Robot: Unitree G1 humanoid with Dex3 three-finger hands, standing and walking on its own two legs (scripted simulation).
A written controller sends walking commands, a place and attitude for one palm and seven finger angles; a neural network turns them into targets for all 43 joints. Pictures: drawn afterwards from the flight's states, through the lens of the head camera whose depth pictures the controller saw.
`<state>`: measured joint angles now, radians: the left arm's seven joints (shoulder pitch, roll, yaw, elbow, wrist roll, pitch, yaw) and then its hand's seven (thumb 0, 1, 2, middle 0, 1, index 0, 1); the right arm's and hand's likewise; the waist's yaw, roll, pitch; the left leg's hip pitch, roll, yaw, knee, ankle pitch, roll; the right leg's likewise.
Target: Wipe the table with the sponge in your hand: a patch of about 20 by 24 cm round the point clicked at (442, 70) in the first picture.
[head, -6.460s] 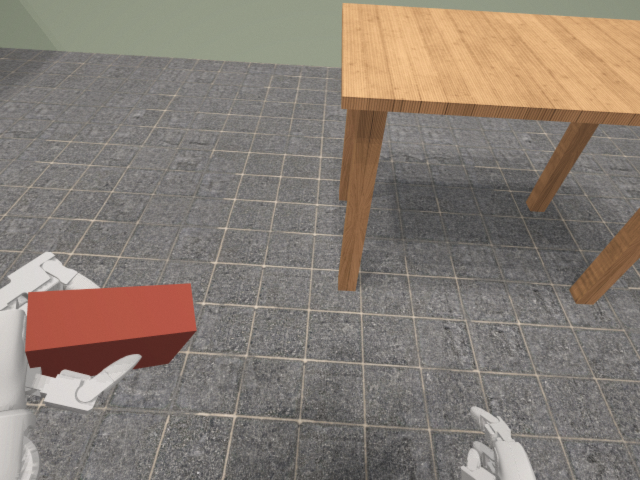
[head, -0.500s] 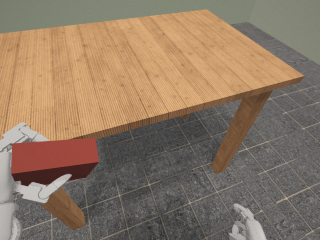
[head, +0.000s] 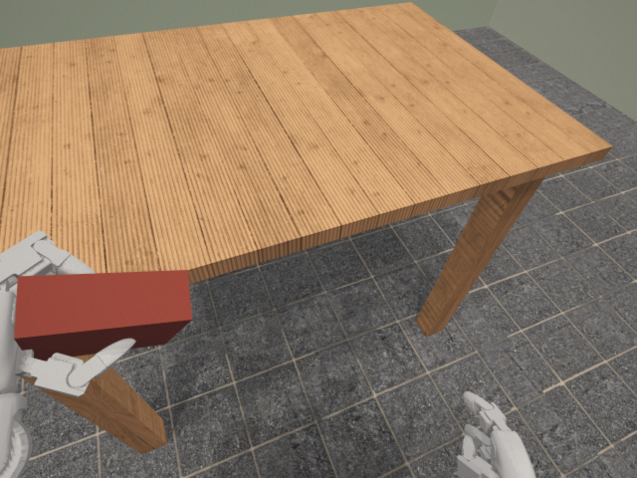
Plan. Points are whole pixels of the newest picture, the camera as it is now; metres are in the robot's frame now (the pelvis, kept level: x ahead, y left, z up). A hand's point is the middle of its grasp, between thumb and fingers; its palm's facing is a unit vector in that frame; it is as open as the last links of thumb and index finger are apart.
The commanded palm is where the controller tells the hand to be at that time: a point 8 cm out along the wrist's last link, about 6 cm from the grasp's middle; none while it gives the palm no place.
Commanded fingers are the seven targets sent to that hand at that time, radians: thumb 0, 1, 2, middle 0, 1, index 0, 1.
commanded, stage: look again from close up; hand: left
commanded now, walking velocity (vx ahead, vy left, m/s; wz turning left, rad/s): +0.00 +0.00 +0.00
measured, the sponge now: (131, 315) +0.24 +0.21 +0.13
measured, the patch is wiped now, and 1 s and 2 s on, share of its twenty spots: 0.00 0.00 0.00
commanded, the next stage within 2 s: shuffle to correct the standing spot in 0.04 s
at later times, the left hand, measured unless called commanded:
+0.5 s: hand (67, 276) +0.26 +0.27 +0.15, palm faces +0.41 -0.84 -0.35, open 9.2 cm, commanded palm +0.20 +0.30 +0.18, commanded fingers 0.00 0.10 1.30 -1.20 -1.60 -1.20 -1.60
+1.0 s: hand (58, 256) +0.28 +0.29 +0.16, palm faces +0.43 -0.83 -0.36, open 9.2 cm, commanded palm +0.22 +0.32 +0.18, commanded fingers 0.00 0.10 1.30 -1.20 -1.60 -1.20 -1.60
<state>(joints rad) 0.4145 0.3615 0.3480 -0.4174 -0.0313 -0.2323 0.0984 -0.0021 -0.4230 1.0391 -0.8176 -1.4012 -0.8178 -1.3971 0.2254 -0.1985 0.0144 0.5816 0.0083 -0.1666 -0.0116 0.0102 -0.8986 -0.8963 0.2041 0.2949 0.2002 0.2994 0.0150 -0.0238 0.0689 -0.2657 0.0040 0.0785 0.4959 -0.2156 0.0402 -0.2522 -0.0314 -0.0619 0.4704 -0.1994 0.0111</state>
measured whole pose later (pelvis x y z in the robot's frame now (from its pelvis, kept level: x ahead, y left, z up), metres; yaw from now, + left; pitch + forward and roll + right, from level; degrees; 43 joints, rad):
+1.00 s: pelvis +0.07 +0.03 -0.03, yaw +1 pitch -2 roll -1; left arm 0.42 0.37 0.39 -0.51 -0.03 -0.25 0.12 0.00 -0.43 1.04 -0.82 -1.40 -0.82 -1.39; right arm 0.22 -0.22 0.00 0.59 0.01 -0.08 -0.01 0.01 -0.90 -0.90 0.20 0.29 0.20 0.30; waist 0.02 -0.03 0.05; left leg -0.31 -0.02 0.06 0.74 -0.42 0.05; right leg -0.23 -0.08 -0.05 0.71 -0.44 0.04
